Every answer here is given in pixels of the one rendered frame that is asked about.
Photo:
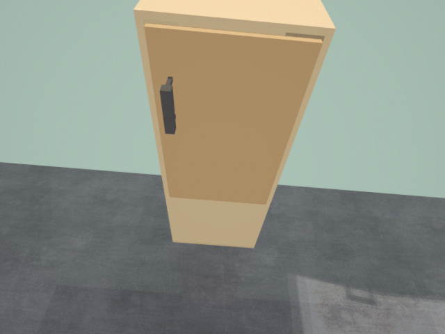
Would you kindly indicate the cupboard door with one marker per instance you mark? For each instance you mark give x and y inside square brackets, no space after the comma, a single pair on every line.
[237,96]

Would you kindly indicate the handle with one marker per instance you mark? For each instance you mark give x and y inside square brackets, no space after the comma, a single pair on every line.
[168,108]

